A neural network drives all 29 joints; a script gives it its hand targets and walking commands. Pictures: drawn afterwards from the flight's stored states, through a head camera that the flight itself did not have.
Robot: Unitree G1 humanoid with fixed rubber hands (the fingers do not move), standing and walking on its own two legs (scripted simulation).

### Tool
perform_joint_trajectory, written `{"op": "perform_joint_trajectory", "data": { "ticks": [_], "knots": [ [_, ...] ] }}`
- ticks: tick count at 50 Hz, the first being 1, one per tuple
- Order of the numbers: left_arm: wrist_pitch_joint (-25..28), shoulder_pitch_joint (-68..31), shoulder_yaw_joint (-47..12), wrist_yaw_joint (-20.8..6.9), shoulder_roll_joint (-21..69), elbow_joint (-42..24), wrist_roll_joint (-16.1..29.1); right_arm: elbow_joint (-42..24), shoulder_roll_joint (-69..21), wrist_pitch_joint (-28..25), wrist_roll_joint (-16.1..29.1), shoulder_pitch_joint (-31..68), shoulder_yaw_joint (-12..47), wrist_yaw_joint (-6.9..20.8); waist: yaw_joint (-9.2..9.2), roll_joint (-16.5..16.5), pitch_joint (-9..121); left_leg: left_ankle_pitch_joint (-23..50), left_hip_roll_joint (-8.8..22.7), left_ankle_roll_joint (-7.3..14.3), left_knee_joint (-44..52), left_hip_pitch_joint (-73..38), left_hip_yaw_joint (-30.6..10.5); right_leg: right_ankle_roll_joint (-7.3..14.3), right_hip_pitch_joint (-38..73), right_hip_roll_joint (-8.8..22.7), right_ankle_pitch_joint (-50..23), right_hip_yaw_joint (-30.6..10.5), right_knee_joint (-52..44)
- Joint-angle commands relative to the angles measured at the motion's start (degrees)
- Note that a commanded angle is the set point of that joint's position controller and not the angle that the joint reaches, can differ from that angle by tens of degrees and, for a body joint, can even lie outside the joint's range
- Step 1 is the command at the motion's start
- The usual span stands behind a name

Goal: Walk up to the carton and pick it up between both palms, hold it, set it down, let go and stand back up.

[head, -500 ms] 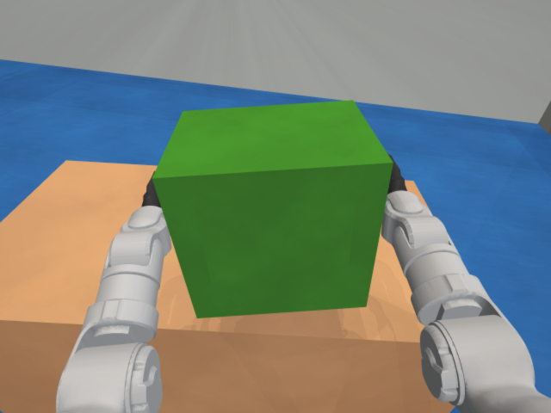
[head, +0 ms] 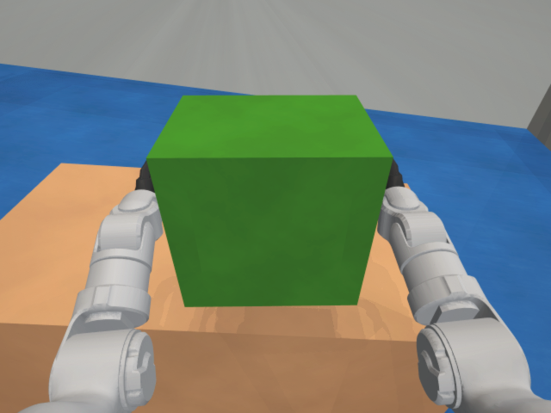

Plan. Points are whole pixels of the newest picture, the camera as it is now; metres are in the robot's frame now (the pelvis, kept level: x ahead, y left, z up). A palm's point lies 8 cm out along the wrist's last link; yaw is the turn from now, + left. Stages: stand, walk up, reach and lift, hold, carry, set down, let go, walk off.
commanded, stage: reach and lift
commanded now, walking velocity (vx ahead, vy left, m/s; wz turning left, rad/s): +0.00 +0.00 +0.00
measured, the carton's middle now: (270, 200) +0.39 +0.04 +0.18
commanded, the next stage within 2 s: hold in 0.72 s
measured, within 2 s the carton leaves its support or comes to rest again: neither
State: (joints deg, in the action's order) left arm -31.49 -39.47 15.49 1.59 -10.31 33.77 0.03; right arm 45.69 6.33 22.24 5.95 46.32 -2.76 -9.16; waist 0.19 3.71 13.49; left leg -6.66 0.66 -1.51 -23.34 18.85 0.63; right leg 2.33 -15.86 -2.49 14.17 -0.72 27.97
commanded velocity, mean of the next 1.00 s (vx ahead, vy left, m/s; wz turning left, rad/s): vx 0.00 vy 0.00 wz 0.00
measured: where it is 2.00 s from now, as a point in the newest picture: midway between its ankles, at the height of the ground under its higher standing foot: outside the picture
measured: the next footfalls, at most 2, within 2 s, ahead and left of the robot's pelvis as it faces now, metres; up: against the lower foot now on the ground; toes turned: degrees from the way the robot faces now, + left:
none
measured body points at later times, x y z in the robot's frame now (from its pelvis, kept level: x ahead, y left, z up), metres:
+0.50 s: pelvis +0.00 +0.00 +0.00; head -0.07 +0.00 +0.44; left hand +0.39 +0.20 +0.20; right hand +0.40 -0.15 +0.21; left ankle +0.06 +0.13 -0.74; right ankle +0.00 -0.09 -0.74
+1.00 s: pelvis +0.00 +0.00 +0.00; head -0.08 +0.01 +0.44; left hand +0.37 +0.21 +0.21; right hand +0.39 -0.15 +0.22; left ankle +0.06 +0.13 -0.74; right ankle +0.00 -0.09 -0.74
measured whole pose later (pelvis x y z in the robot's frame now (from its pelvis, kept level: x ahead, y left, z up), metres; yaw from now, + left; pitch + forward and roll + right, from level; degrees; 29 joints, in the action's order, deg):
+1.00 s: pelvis +0.00 +0.00 +0.00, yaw +0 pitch +2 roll +1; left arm -42.0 -39.7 15.0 2.0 -10.4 23.1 0.0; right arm 33.8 7.4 32.6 7.8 45.0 -2.8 -9.8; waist -0.6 2.0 13.4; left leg -6.4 0.7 -1.5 -23.1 18.6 0.6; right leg 2.3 -15.7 -2.5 14.0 -0.7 27.9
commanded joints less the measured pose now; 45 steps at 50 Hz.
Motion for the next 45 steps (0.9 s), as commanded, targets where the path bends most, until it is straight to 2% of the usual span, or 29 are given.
{"op": "perform_joint_trajectory", "data": {
  "ticks": [1, 2, 4, 6, 7, 8, 11, 13, 14, 15, 16, 17, 19, 20, 21, 22, 24, 25, 26, 27, 32, 33, 34, 35, 38, 39, 42, 43, 45],
  "knots": [
    [4.4, -71.67, -29.06, -8.14, 39.8, -23.49, 8.82, -25.1, -45.76, -3.44, 12.99, 57.1, 13.92, 4.62, -5.51, -8.55, 22.84, 0.96, -4.67, 0.83, 3.21, -15.5, -1.8, -5.71, 10.27, 3.4, -14.42, -2.38, -11.12],
    [4.05, -71.29, -30.37, -7.85, 42.26, -21.98, 9.86, -25.62, -45.43, -3.43, 12.92, 58.12, 13.6, 5.04, -6.68, -9.9, 21.91, 0.63, -4.18, 0.72, 3.12, -15.95, -2.02, -5.2, 7.63, 2.71, -10.96, -1.84, -11.29],
    [3.31, -69.92, -29.71, -6.96, 42.16, -24.5, 9.09, -25.48, -43.21, -2.83, 13.94, 57.82, 13.51, 5.63, -5.67, -10.56, 22.36, 2.73, -3.81, 0.4, 2.91, -16.79, -1.57, -4.79, 7.48, 1.86, -11.89, -1.01, -11.04],
    [4.03, -72.02, -31.81, -6.27, 41.93, -29.22, 11.24, -30.92, -46.25, -3.22, 15.53, 59.08, 16.52, 5.78, -4.81, -9.79, 29.11, 6.41, -3.78, 0.07, 2.09, -17.47, -2.38, -4.54, 10.23, 1.83, -18.97, -1.28, -9.59],
    [3.77, -64.94, -33.48, -6.54, 43.18, -30.94, 12.6, -38.42, -45.75, -3.46, 16.73, 58.09, 19.53, 5.0, -5.7, -8.65, 32.61, 12.45, -4.81, 0.07, 0.3, -17.83, -3.1, -5.7, 14.86, 2.87, -30.9, -2.41, -8.73],
    [3.92, -68.63, -32.2, -6.48, 40.82, -31.76, 11.95, -35.15, -45.88, -2.54, 17.71, 57.13, 19.65, 4.26, -5.34, -8.94, 32.42, 11.83, -5.36, -0.13, -0.14, -17.76, -2.59, -6.52, 14.21, 2.54, -32.32, -2.56, -8.3],
    [1.61, -64.02, -29.86, -7.25, 41.3, -27.58, 9.2, -30.14, -42.77, -0.98, 16.02, 53.76, 18.2, 4.78, -6.17, -10.28, 22.93, 7.23, -5.1, 0.04, 1.78, -16.07, -2.93, -6.22, 11.02, 2.61, -24.27, -1.52, -9.38],
    [0.93, -63.22, -27.52, -7.48, 40.28, -24.65, 8.78, -33.3, -43.04, -0.8, 16.12, 58.53, 19.42, 4.71, -3.69, -5.92, 23.03, 3.78, -5.01, 1.0, 2.87, -15.24, -2.39, -6.47, 11.06, 2.79, -21.96, -2.18, -10.59],
    [1.3, -63.86, -27.52, -7.66, 40.43, -24.79, 8.72, -31.76, -42.86, -0.92, 15.2, 57.68, 19.39, 4.91, -4.11, -5.45, 22.68, 4.77, -4.76, 1.03, 3.13, -16.18, -2.41, -6.38, 9.9, 2.61, -20.82, -1.88, -10.93],
    [0.16, -56.64, -25.3, -8.32, 39.98, -17.81, 7.46, -33.01, -41.91, -0.5, 16.47, 57.74, 19.87, 4.2, -3.55, -3.23, 20.48, 3.67, -5.29, 1.54, 2.73, -15.29, -1.58, -7.36, 11.9, 3.23, -24.66, -2.13, -11.19],
    [0.76, -60.23, -26.72, -7.94, 40.17, -21.93, 8.14, -34.88, -42.77, -0.51, 16.82, 59.4, 20.58, 4.71, -3.6, -3.6, 23.81, 3.89, -4.86, 1.54, 2.98, -15.15, -1.91, -6.99, 11.33, 2.51, -23.32, -1.58, -10.35],
    [0.17, -59.57, -24.68, -8.44, 37.78, -20.88, 5.59, -28.41, -43.0, 0.67, 15.82, 56.28, 20.2, 4.36, -2.83, -4.52, 18.87, 3.0, -5.1, 1.76, 3.25, -15.04, -1.5, -7.06, 11.18, 3.23, -21.43, -2.51, -10.76],
    [0.65, -65.23, -27.75, -7.98, 39.63, -27.25, 8.25, -30.75, -43.44, 0.29, 17.09, 56.14, 19.46, 4.75, -5.79, -6.96, 24.1, 5.79, -4.86, 0.99, 3.23, -17.12, -2.3, -6.91, 11.17, 2.99, -23.7, -1.81, -10.32],
    [0.47, -65.62, -26.88, -7.95, 38.95, -24.83, 8.61, -33.0, -43.85, 0.39, 16.17, 58.94, 19.79, 4.58, -3.7, -4.08, 23.61, 2.68, -4.51, 1.77, 3.09, -14.9, -1.85, -6.73, 11.5, 3.41, -21.91, -2.68, -10.51],
    [0.39, -61.15, -26.55, -8.35, 39.83, -23.59, 8.36, -34.13, -44.34, 0.8, 16.18, 56.34, 20.48, 3.9, -4.84, -3.36, 20.87, 3.26, -4.78, 1.96, 3.13, -15.2, -1.84, -7.3, 11.97, 4.33, -26.23, -3.46, -11.09],
    [1.06, -61.63, -25.92, -8.56, 38.18, -24.23, 9.09, -36.85, -46.47, 0.57, 16.7, 57.56, 21.77, 3.62, -3.47, -0.74, 24.66, 2.53, -5.06, 2.7, 3.15, -13.09, -1.72, -8.16, 14.67, 4.66, -26.73, -4.19, -10.68],
    [0.21, -61.57, -27.31, -8.51, 38.5, -29.03, 9.73, -39.98, -46.64, 1.46, 18.3, 57.01, 23.39, 3.21, -3.98, -1.86, 27.96, 5.79, -5.53, 2.64, 2.34, -14.42, -2.05, -8.55, 15.24, 4.46, -31.91, -4.07, -9.32],
    [-0.19, -61.11, -25.16, -8.05, 38.19, -23.46, 8.35, -34.92, -43.38, 2.2, 17.68, 58.57, 21.14, 3.74, -3.86, -2.48, 23.82, 3.06, -5.44, 2.23, 3.44, -12.94, -2.18, -8.28, 12.96, 3.63, -27.68, -2.91, -9.89],
    [0.39, -64.63, -27.62, -7.82, 38.47, -33.64, 9.73, -37.5, -45.83, 2.14, 19.0, 56.71, 23.23, 3.73, -4.18, -4.63, 28.41, 8.63, -5.38, 1.99, 2.1, -15.19, -2.3, -7.42, 15.18, 3.35, -32.41, -3.19, -8.52],
    [-0.15, -60.92, -26.62, -7.98, 38.38, -28.74, 9.28, -36.88, -45.7, 2.52, 19.23, 55.99, 24.0, 3.61, -3.57, -3.01, 27.61, 9.21, -5.78, 2.07, 2.07, -15.26, -1.91, -8.38, 15.51, 2.98, -34.57, -2.55, -8.42],
    [-1.18, -68.98, -29.87, -7.05, 39.42, -34.81, 10.44, -41.46, -45.22, 2.46, 19.59, 62.1, 23.39, 4.17, -3.5, -5.82, 31.43, 5.78, -5.08, 1.69, 1.7, -15.57, -1.78, -7.25, 13.3, 2.83, -25.72, -2.84, -9.05],
    [-1.79, -63.22, -28.92, -6.75, 40.8, -32.47, 9.89, -38.38, -43.94, 3.44, 19.39, 57.98, 22.52, 4.43, -4.28, -5.76, 28.37, 7.29, -4.46, 1.53, 2.38, -16.74, -2.52, -7.01, 12.46, 2.66, -25.98, -2.4, -9.43],
    [-2.91, -60.95, -28.69, -6.5, 39.64, -33.94, 9.26, -38.54, -43.2, 4.31, 20.55, 56.19, 23.9, 4.52, -2.47, -6.44, 26.64, 8.32, -4.37, 1.23, 2.31, -15.84, -2.76, -6.35, 12.99, 1.83, -26.31, -2.19, -9.36],
    [-2.96, -63.36, -30.72, -6.52, 41.74, -32.98, 10.15, -37.32, -42.45, 4.08, 19.47, 57.91, 21.53, 4.54, -4.72, -7.61, 27.79, 8.79, -4.16, 0.51, 1.95, -18.17, -2.51, -6.37, 9.8, 1.48, -23.78, -1.73, -9.8],
    [-4.91, -61.28, -29.02, -6.8, 41.14, -27.48, 8.2, -34.53, -40.49, 4.51, 18.62, 59.15, 20.08, 5.17, -4.49, -6.52, 21.78, 3.41, -3.81, 1.23, 3.34, -17.24, -2.36, -5.81, 6.64, 1.39, -13.57, -1.27, -12.39],
    [-4.51, -65.11, -29.05, -6.78, 40.89, -30.61, 8.19, -30.41, -41.28, 5.4, 18.65, 56.11, 19.61, 5.44, -4.83, -7.95, 22.27, 3.99, -3.65, 1.31, 3.53, -17.97, -1.54, -6.0, 6.57, 2.08, -14.14, -2.27, -12.25],
    [-4.36, -66.28, -32.83, -5.9, 42.6, -36.22, 11.09, -36.64, -40.62, 5.0, 20.03, 58.07, 20.85, 5.85, -5.27, -9.32, 27.32, 7.39, -3.58, 0.35, 2.45, -17.84, -2.4, -5.63, 9.09, 1.72, -19.26, -1.66, -10.27],
    [-4.83, -64.63, -32.66, -5.76, 43.96, -34.26, 11.34, -40.44, -41.66, 4.72, 20.51, 60.76, 21.45, 5.57, -4.32, -7.94, 28.55, 7.25, -3.74, 0.76, 1.75, -17.7, -2.46, -5.81, 8.4, 1.27, -19.28, -2.28, -10.5],
    [-5.27, -64.41, -31.17, -5.75, 42.43, -31.2, 10.16, -35.97, -41.36, 5.5, 20.47, 60.35, 20.28, 5.71, -4.14, -7.9, 24.83, 4.85, -3.9, 0.88, 2.59, -16.07, -2.74, -5.56, 7.81, 1.44, -16.6, -2.0, -11.15]
  ]
}}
